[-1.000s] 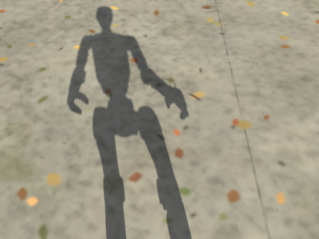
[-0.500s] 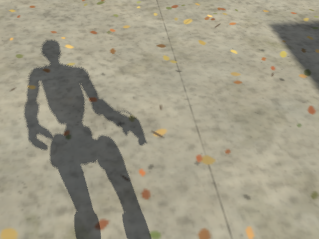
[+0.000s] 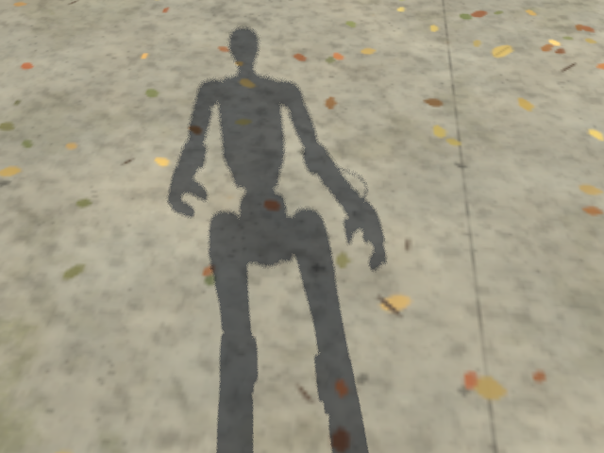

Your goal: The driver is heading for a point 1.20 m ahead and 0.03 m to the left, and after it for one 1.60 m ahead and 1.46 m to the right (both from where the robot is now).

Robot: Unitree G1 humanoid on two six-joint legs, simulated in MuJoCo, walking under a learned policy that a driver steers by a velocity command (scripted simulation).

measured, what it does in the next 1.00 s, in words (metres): walks ahead: left foot, then right foot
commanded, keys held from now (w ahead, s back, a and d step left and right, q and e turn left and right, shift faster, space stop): w+q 0.38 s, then w+e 0.62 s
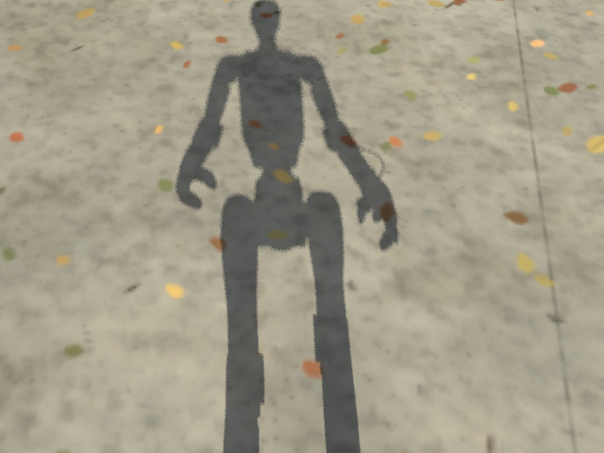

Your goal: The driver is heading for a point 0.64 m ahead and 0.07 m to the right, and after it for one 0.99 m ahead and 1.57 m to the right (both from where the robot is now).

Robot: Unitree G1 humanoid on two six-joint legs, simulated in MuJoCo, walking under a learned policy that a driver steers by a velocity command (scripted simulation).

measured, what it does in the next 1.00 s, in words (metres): walks ahead, turning right: left foot, then right foot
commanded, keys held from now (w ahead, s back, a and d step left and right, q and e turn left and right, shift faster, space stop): w+e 0.54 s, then w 0.20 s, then e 0.26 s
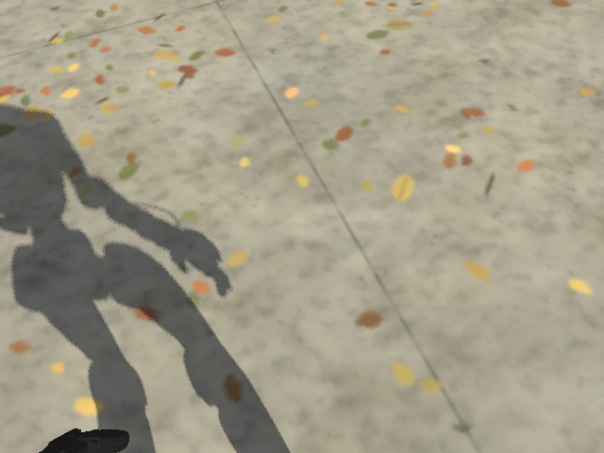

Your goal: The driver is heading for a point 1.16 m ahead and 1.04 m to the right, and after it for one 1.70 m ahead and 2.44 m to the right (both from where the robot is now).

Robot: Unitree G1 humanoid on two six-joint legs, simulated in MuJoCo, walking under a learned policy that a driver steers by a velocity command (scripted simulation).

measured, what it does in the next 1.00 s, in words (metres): steps on the spot, turning right: left foot, then right foot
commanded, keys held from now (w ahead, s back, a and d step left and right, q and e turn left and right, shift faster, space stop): e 1.00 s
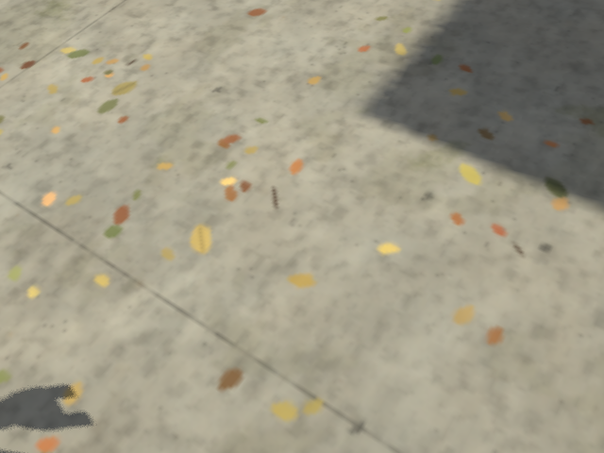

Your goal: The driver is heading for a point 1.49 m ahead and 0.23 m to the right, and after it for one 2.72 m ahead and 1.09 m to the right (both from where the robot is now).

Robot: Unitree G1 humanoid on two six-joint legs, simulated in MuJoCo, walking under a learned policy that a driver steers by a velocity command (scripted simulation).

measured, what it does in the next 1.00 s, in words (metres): walks ahead, turning right: left foot, then right foot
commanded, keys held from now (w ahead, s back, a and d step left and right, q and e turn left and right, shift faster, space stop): e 0.18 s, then w+e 0.42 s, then w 0.06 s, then w+q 0.34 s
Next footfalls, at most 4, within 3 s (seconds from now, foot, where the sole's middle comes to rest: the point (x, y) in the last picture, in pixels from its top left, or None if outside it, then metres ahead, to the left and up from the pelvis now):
0.24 left None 0.07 0.13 -0.78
0.74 right None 0.18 -0.23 -0.78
1.28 left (421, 397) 0.55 -0.17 -0.78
1.72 right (503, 295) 0.80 -0.40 -0.78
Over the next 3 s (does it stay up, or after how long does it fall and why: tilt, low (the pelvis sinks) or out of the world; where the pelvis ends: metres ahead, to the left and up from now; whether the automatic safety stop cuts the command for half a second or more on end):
stays up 1.29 -0.18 0.00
